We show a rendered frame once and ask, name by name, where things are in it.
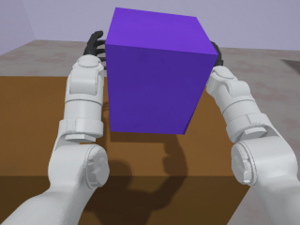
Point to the right robot hand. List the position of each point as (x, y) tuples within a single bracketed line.
[(219, 61)]

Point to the robot right forearm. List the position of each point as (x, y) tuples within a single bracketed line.
[(243, 117)]

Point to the carton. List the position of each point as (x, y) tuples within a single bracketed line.
[(157, 66)]

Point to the left robot hand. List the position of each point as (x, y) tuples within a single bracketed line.
[(93, 43)]

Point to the robot left forearm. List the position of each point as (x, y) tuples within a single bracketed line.
[(83, 104)]

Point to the robot left upper arm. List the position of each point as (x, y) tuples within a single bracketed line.
[(75, 172)]

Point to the robot right upper arm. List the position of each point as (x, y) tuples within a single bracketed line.
[(268, 166)]

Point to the pedestal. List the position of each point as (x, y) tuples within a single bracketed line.
[(154, 178)]

